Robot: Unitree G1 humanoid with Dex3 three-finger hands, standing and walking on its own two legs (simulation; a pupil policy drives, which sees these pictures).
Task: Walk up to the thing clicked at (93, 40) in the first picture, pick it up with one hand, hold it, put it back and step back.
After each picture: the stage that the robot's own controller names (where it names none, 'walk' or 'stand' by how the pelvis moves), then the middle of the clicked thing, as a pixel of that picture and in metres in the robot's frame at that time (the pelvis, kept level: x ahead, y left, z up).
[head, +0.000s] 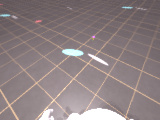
stand; (93, 38) +1.94 -0.05 -0.72
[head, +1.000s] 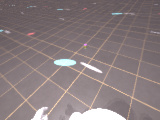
walk; (85, 46) +1.80 +0.23 -0.70
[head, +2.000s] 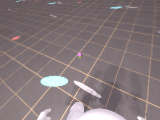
walk; (79, 56) +1.22 +0.33 -0.72
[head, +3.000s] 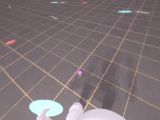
walk; (80, 74) +0.77 +0.22 -0.72
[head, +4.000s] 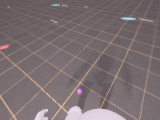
walk; (79, 92) +0.47 +0.16 -0.71
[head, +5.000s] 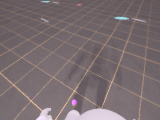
stand; (74, 103) +0.30 +0.16 -0.71
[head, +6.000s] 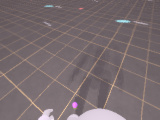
stand; (75, 106) +0.30 +0.17 -0.72
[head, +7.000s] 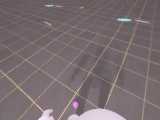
stand; (75, 105) +0.30 +0.17 -0.73
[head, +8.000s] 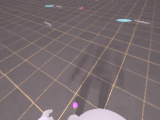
stand; (75, 106) +0.29 +0.17 -0.73
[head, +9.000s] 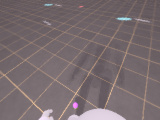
stand; (75, 106) +0.28 +0.17 -0.73
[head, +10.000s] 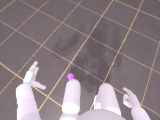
go down; (71, 77) +0.34 +0.18 -0.45
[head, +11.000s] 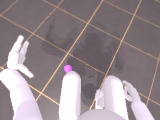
go down; (68, 69) +0.37 +0.20 -0.31
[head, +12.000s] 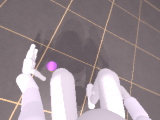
close in; (52, 67) +0.35 +0.22 -0.23
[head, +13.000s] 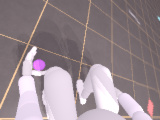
close; (38, 66) +0.36 +0.23 -0.22
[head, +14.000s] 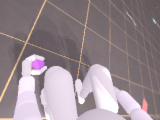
close; (36, 65) +0.36 +0.23 -0.23
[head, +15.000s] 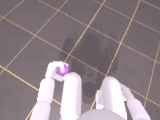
lift; (62, 72) +0.31 +0.22 -0.07
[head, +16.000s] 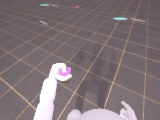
hold; (65, 76) +0.32 +0.18 +0.04
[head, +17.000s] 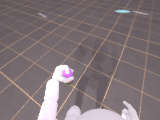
hold; (68, 77) +0.32 +0.17 -0.01
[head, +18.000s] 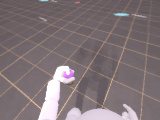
hold; (68, 78) +0.32 +0.16 +0.00
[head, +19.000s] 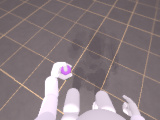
crouch; (66, 73) +0.35 +0.17 -0.07
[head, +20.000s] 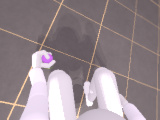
lower; (48, 61) +0.39 +0.22 -0.20
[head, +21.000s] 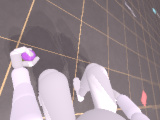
lower; (28, 58) +0.41 +0.26 -0.23
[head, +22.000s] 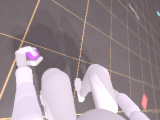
lower; (32, 57) +0.40 +0.25 -0.23
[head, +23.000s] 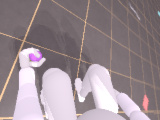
lower; (35, 59) +0.40 +0.24 -0.23
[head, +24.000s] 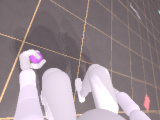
lower; (35, 60) +0.39 +0.24 -0.23
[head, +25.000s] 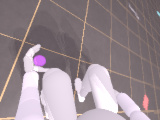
open; (38, 63) +0.38 +0.22 -0.23
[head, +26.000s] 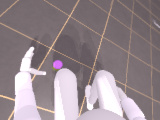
stand; (57, 66) +0.38 +0.20 -0.26
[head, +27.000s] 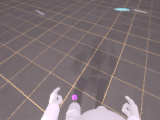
stand; (74, 98) +0.32 +0.15 -0.63
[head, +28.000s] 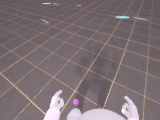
stand; (76, 102) +0.32 +0.15 -0.67
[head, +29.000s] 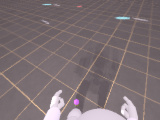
stand; (76, 103) +0.33 +0.15 -0.67
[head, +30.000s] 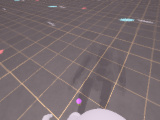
stand; (79, 102) +0.35 +0.14 -0.72
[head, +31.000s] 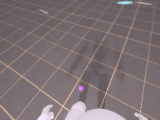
walk; (81, 89) +0.41 +0.13 -0.71
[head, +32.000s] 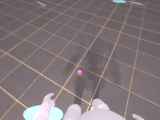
walk; (79, 73) +0.66 +0.10 -0.70
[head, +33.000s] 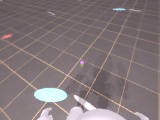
stand; (82, 64) +0.97 +0.15 -0.70
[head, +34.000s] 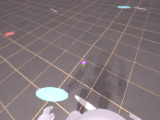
stand; (83, 64) +0.94 +0.12 -0.72
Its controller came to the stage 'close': yes
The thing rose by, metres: 0.71
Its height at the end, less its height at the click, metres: +0.00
